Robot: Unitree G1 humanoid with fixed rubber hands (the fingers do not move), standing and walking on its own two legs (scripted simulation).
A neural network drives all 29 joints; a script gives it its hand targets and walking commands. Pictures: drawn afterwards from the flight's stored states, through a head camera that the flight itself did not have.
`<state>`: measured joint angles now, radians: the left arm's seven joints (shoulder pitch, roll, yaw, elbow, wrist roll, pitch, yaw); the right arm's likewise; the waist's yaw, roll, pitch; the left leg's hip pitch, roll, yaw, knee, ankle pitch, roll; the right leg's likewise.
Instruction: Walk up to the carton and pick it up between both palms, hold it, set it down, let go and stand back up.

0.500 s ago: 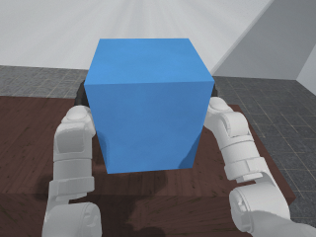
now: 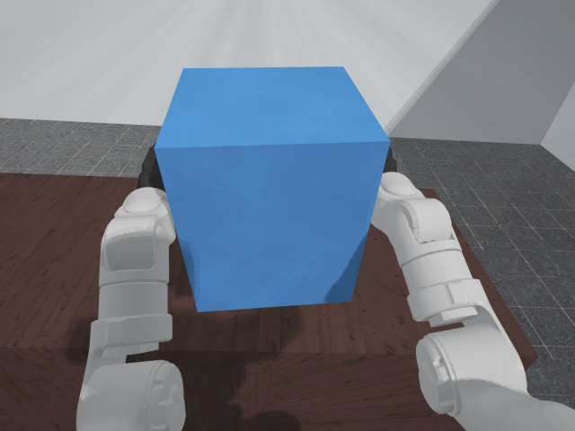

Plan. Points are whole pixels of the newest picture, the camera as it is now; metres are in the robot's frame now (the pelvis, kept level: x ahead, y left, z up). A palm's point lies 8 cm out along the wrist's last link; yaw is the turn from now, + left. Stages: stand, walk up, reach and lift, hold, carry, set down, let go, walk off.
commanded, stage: hold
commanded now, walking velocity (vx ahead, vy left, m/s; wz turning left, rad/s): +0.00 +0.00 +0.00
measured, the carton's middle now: (270, 189) +0.36 +0.01 +0.22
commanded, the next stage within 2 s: none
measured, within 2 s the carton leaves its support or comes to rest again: neither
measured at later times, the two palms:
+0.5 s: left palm (155, 196) +0.36 +0.16 +0.21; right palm (380, 181) +0.37 -0.14 +0.23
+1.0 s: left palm (153, 196) +0.35 +0.16 +0.21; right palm (380, 182) +0.36 -0.14 +0.23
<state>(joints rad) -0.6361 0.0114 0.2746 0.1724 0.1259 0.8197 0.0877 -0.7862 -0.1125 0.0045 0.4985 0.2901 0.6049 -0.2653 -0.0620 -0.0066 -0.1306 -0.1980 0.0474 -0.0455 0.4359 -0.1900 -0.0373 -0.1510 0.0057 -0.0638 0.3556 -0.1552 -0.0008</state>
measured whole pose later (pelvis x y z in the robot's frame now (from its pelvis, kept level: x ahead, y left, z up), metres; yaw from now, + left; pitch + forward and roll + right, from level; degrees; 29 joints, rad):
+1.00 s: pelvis +0.01 +0.00 +0.00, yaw +0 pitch -3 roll -1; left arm -0.61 0.00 0.27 0.13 0.13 0.83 0.09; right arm -0.75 -0.11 0.01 0.45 0.30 0.62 -0.27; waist -0.07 -0.01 -0.13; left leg -0.18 0.04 -0.04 0.44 -0.20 -0.03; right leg -0.13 0.00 -0.06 0.35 -0.16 0.00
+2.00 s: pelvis +0.01 +0.00 +0.00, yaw +0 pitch -3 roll -1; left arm -0.61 0.01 0.27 0.14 0.12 0.83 0.09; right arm -0.76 -0.11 0.02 0.45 0.30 0.62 -0.28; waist -0.07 -0.01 -0.13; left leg -0.19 0.04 -0.05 0.43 -0.20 -0.04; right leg -0.14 0.00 -0.06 0.35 -0.16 0.00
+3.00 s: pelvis +0.00 +0.00 +0.00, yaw +0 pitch -3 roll -1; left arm -0.62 0.01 0.28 0.16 0.12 0.82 0.09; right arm -0.76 -0.11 0.01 0.46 0.29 0.62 -0.28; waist -0.06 -0.01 -0.14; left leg -0.20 0.04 -0.05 0.43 -0.20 -0.04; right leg -0.15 0.01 -0.06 0.35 -0.16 0.00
